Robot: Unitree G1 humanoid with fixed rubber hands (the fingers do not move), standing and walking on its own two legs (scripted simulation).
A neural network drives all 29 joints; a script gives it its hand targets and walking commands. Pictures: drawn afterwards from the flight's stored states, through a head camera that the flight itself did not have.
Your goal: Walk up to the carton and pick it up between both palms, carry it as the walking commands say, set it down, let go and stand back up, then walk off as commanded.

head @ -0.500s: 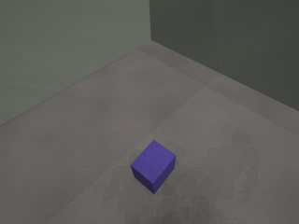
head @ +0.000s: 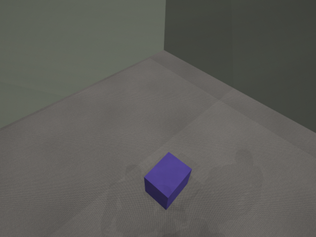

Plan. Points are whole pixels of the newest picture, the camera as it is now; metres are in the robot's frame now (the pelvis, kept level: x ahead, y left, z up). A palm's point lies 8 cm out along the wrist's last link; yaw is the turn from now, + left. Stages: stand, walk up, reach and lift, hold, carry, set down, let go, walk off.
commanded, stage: walk up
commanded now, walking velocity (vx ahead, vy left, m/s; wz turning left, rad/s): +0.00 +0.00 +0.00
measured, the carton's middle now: (167, 180) +0.55 -0.05 -0.67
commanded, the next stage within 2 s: stand in 2.00 s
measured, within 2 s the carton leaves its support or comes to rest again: neither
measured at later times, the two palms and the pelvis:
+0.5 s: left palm out of the picture +0.07 +0.24 -0.09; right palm out of the picture +0.03 -0.32 -0.14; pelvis +0.01 -0.04 +0.01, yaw -17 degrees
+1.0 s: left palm (63, 183) +0.30 +0.32 -0.13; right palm out of the picture +0.10 -0.20 -0.10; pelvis +0.12 +0.08 +0.00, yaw -30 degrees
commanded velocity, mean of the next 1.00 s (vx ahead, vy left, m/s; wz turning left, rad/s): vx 0.09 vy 0.22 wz -0.48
